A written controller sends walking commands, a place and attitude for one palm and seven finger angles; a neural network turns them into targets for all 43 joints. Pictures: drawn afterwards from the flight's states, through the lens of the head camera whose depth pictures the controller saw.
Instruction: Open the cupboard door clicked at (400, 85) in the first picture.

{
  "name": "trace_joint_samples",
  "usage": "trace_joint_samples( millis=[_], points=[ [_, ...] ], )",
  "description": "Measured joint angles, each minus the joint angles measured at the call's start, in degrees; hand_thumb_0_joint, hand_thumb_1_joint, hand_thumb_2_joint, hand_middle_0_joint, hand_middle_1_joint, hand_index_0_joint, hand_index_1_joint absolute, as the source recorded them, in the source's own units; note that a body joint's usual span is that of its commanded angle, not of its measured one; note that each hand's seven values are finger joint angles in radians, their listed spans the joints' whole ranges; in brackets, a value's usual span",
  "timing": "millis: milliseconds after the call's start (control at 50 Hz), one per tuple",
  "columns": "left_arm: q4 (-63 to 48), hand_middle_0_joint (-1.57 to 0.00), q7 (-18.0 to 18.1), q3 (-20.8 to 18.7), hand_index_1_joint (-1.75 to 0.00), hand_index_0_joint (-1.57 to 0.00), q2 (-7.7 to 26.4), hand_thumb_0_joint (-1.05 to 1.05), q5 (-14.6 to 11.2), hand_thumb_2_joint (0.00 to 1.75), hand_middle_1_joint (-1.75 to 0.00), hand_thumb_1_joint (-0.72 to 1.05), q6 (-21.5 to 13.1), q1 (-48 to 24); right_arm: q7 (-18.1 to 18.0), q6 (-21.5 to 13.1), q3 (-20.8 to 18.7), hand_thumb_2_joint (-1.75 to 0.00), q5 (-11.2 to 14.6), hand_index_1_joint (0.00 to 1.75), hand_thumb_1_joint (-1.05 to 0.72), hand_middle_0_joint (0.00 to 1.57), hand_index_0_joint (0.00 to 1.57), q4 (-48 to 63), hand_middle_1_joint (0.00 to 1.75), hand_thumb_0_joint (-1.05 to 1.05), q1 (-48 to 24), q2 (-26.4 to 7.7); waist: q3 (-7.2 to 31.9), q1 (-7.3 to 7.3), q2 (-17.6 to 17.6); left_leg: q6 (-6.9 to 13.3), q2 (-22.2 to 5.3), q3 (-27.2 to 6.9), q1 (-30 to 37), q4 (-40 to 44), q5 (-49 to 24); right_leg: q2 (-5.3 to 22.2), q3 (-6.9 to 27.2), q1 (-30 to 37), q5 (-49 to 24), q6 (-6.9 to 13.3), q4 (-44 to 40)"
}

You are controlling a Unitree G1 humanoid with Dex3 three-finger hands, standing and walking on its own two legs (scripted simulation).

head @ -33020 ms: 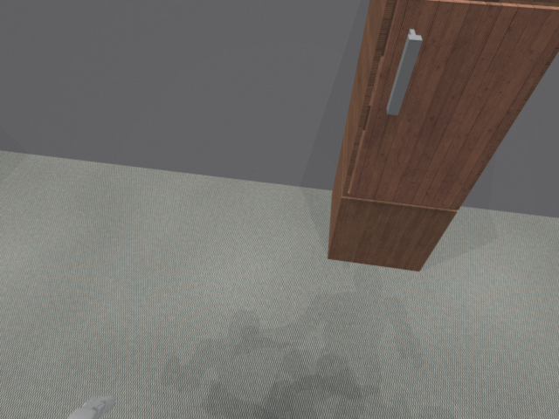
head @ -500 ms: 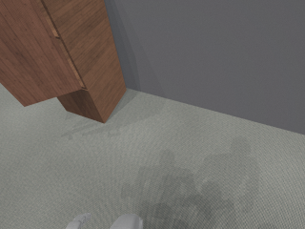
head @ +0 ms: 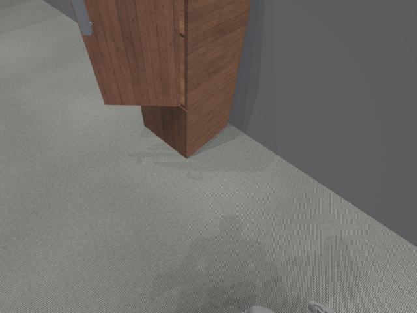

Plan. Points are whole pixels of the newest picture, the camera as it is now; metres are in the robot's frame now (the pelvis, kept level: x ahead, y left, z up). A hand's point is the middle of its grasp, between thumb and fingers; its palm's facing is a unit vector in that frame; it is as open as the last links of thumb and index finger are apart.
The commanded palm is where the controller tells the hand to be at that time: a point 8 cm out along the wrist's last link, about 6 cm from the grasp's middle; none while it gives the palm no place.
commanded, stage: take the last steps up to it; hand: left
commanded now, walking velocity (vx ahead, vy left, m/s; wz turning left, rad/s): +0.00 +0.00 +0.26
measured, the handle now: (80, 1) +0.92 +0.49 +0.10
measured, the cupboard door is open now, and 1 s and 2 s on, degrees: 44 44 44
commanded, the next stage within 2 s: come to a stop and stand still in 1.26 s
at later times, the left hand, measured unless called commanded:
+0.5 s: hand out of the picture +0.02 +0.16 -0.15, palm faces +0.18 -0.96 -0.22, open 7.3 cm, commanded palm none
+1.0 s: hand (72, 268) +0.21 +0.32 -0.17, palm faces +0.25 -0.95 -0.17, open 7.4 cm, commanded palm none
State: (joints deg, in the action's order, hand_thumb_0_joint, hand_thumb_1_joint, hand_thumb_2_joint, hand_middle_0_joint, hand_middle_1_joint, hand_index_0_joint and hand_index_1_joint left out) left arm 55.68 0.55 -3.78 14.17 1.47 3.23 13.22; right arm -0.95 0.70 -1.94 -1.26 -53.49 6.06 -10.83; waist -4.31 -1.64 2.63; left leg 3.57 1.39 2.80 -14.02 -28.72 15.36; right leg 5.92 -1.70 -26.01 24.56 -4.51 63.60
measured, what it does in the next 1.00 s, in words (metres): walks ahead: right foot, then left foot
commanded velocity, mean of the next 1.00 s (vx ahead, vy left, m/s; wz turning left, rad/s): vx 0.29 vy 0.10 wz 0.08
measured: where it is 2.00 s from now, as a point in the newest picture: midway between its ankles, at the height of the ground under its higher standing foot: (170, 273)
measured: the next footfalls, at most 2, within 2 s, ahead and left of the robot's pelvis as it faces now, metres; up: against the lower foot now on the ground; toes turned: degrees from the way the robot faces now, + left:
right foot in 0.26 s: +0.04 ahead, -0.14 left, +0.00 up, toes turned -2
left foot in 0.72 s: +0.22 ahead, +0.20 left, +0.00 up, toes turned +19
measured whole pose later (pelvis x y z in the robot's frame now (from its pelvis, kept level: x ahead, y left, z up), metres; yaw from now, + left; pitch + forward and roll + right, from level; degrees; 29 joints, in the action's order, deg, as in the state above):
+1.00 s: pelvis +0.18 +0.13 +0.00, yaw +11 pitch -1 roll +1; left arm 58.2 -0.4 -4.0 9.7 2.0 -0.4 11.7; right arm -1.2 -3.9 -2.8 -1.3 -58.9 14.5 -9.3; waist -2.4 -1.0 2.3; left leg 5.6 3.2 10.5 -9.0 -20.1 10.9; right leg 6.6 -2.6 -35.1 11.6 -0.6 67.7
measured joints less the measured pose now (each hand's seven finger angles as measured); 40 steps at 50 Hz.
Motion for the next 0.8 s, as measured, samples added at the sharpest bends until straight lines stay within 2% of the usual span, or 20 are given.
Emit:
trace_joint_samples(
  millis=[120, 200, 240, 260, 280, 320, 340, 380, 440, 500, 560, 660, 700, 720, 740, 760, 800],
  points=[
    [-0.8, -0.19, -0.1, 0.6, -0.30, -0.20, -1.6, 0.01, -0.1, 0.90, -0.30, 0.91, -0.5, -1.8, 0.0, -0.1, 0.5, -0.90, -0.1, 0.30, -0.90, 0.20, 0.21, -1.5, 0.30, 0.00, 3.1, 1.6, 0.5, 0.86, -1.2, -0.1, 0.3, -1.7, 1.4, 3.3, -2.0, -0.9, 0.4, 1.3, -1.3, -0.5, -7.6],
    [-0.9, -0.19, -0.8, 1.0, -0.30, -0.20, -3.3, 0.01, 0.0, 0.90, -0.30, 0.91, -1.1, -2.2, 0.1, 0.1, -0.3, -0.90, -0.3, 0.30, -0.92, 0.20, 0.21, -2.7, 0.30, 0.00, 5.8, 0.8, 1.2, 2.06, -2.7, -0.6, 0.5, -2.3, 1.0, 2.0, -1.2, -2.2, -0.9, 5.7, 0.7, 0.4, -17.9],
    [-1.0, -0.19, -1.2, 1.1, -0.30, -0.20, -4.1, 0.01, 0.1, 0.90, -0.30, 0.91, -1.8, -2.0, 0.3, 0.4, -0.6, -0.90, -0.3, 0.30, -0.92, 0.20, 0.21, -3.4, 0.30, 0.00, 7.4, 0.2, 1.7, 2.48, -3.4, -1.0, 0.7, -2.7, 0.3, 0.0, 0.0, -3.0, -2.1, 9.3, -1.0, 1.0, -25.2],
    [-1.2, -0.19, -1.4, 1.1, -0.30, -0.20, -4.2, 0.01, 0.2, 0.90, -0.30, 0.91, -2.5, -1.6, 0.4, 0.5, -0.8, -0.90, -0.2, 0.30, -0.92, 0.20, 0.21, -3.8, 0.30, 0.00, 8.4, 0.0, 2.1, 2.55, -3.4, -1.2, 1.2, -2.8, -0.5, -1.9, 1.1, -3.2, -2.6, 11.8, -2.2, 1.5, -30.0],
    [-1.2, -0.19, -1.4, 1.1, -0.30, -0.20, -4.6, 0.01, 0.5, 0.90, -0.30, 0.91, -3.3, -1.4, 0.5, 0.6, -1.0, -0.90, 0.1, 0.30, -0.91, 0.20, 0.21, -4.3, 0.30, 0.00, 9.2, -0.3, 2.2, 2.43, -3.6, -1.4, 1.4, -3.0, -1.8, -5.5, 4.5, -3.2, -3.0, 12.6, -5.9, 3.2, -31.7],
    [-0.8, -0.20, -1.0, 1.3, -0.30, -0.20, -5.7, 0.01, 0.5, 0.90, -0.30, 0.91, -4.2, -0.7, 0.9, 1.5, -1.6, -0.90, -0.1, 0.30, -0.91, 0.20, 0.21, -5.7, 0.30, 0.00, 10.4, -1.1, 2.0, 2.50, -4.8, -2.2, 1.6, -4.0, -5.9, -17.3, 10.7, -3.0, -4.6, 13.7, -5.6, 4.8, -30.6],
    [-0.6, -0.20, -0.8, 1.4, -0.30, -0.20, -6.1, 0.01, 0.4, 0.90, -0.30, 0.91, -4.6, 0.2, 1.2, 2.0, -1.9, -0.90, -0.3, 0.30, -0.91, 0.20, 0.20, -6.4, 0.30, 0.00, 10.7, -1.4, 2.2, 2.32, -5.0, -2.5, 1.6, -4.0, -8.2, -23.1, 10.1, -2.7, -5.1, 14.8, -5.0, 5.0, -31.3],
    [0.3, -0.20, -0.1, 1.0, -0.30, -0.20, -6.3, 0.00, 0.2, 0.90, -0.30, 0.92, -5.2, 2.4, 1.8, 2.6, -2.3, -0.90, -0.7, 0.30, -0.91, 0.20, 0.20, -7.4, 0.30, 0.01, 10.8, -1.8, 2.5, 1.99, -4.7, -3.5, 0.6, -3.6, -12.4, -31.7, 5.6, -2.2, -5.4, 17.2, -5.2, 4.7, -34.5],
    [2.5, -0.20, 0.0, 1.0, -0.30, -0.20, -6.1, 0.00, 0.0, 0.90, -0.30, 0.93, -5.8, 5.1, 2.4, 2.3, -2.7, -0.90, -0.7, 0.30, -0.91, 0.20, 0.20, -7.4, 0.30, 0.01, 10.2, -1.9, 2.4, 2.63, -3.9, -4.9, -1.7, -3.5, -17.0, -36.1, -0.7, -1.3, -6.0, 20.7, -7.2, 4.0, -40.1],
    [4.4, -0.20, -0.1, 1.2, -0.30, -0.20, -6.2, 0.00, 0.0, 0.90, -0.30, 0.92, -6.4, 7.0, 2.7, 1.9, -2.8, -0.90, -0.4, 0.30, -0.91, 0.20, 0.20, -7.2, 0.30, 0.01, 9.5, -1.9, 1.8, 2.70, -3.1, -5.9, -3.8, -3.1, -19.5, -34.2, -3.6, 0.0, -7.2, 23.6, -7.9, 3.2, -43.7],
    [5.7, -0.20, -0.3, 1.4, -0.30, -0.20, -6.5, 0.01, 0.2, 0.90, -0.30, 0.92, -6.8, 8.4, 2.9, 1.9, -2.5, -0.90, -0.2, 0.30, -0.91, 0.19, 0.20, -7.4, 0.30, 0.01, 8.4, -1.9, 0.9, 1.97, -2.8, -6.2, -5.2, -1.7, -20.0, -28.6, -4.4, 1.3, -8.9, 26.0, -7.2, 2.0, -45.2],
    [7.5, -0.20, -0.3, 1.6, -0.30, -0.20, -6.6, 0.01, 0.7, 0.90, -0.30, 0.91, -6.6, 10.6, 3.5, 1.3, -1.6, -0.90, 0.0, 0.30, -0.91, 0.19, 0.20, -7.0, 0.30, 0.01, 4.6, -1.4, -0.6, -0.21, -2.0, -5.0, -4.9, 1.8, -16.4, -14.1, -2.7, 3.8, -11.2, 28.6, -3.6, -1.1, -43.7],
    [8.3, -0.20, -0.3, 1.5, -0.30, -0.20, -6.3, 0.01, 0.7, 0.90, -0.30, 0.91, -6.3, 11.7, 3.5, 0.2, -1.3, -0.90, 0.0, 0.30, -0.91, 0.19, 0.20, -6.2, 0.30, 0.01, 3.0, -1.0, -0.8, -0.82, -1.2, -3.8, -3.7, 3.3, -13.1, -8.4, -1.9, 5.3, -11.3, 28.6, -0.8, -2.7, -40.5],
    [8.6, -0.20, -0.4, 1.4, -0.30, -0.20, -6.3, 0.01, 0.7, 0.90, -0.30, 0.91, -6.0, 12.5, 3.4, -0.6, -1.1, -0.90, -0.1, 0.30, -0.91, 0.19, 0.20, -5.4, 0.30, 0.01, 2.5, -1.1, -0.7, -0.79, -1.2, -3.2, -3.2, 4.0, -10.7, -5.2, -1.9, 6.1, -11.0, 27.6, 1.3, -2.7, -36.7],
    [9.1, -0.20, -0.6, 1.4, -0.30, -0.20, -6.2, 0.01, 0.4, 0.90, -0.30, 0.90, -5.4, 12.6, 3.1, -1.7, -1.2, -0.90, -0.4, 0.30, -0.91, 0.19, 0.20, -4.7, 0.30, 0.01, 1.9, -1.0, -0.7, -0.23, -1.2, -2.1, -2.8, 4.1, -10.9, -5.8, -4.4, 7.0, -10.3, 25.1, 3.2, -1.4, -30.2],
    [9.4, -0.20, -0.7, 1.3, -0.30, -0.20, -5.9, 0.01, 0.2, 0.90, -0.30, 0.90, -4.6, 11.7, 2.5, -2.5, -1.3, -0.90, -0.4, 0.30, -0.91, 0.19, 0.20, -4.2, 0.30, 0.01, 1.2, -0.5, -1.3, 0.13, -0.8, -1.1, -2.3, 4.3, -11.6, -8.5, -3.8, 7.0, -7.3, 21.5, 5.0, 0.2, -21.2],
    [9.3, -0.20, -0.4, 1.1, -0.30, -0.20, -5.2, 0.01, -0.2, 0.90, -0.30, 0.91, -3.3, 9.5, 1.6, -3.3, -1.1, -0.90, -0.4, 0.30, -0.91, 0.20, 0.20, -3.6, 0.30, 0.00, 0.7, 0.6, -2.0, -0.05, -0.2, 0.3, -1.9, 5.1, -10.0, -9.6, -1.5, 4.9, -1.7, 13.2, 5.4, 3.0, -3.8]
  ],
)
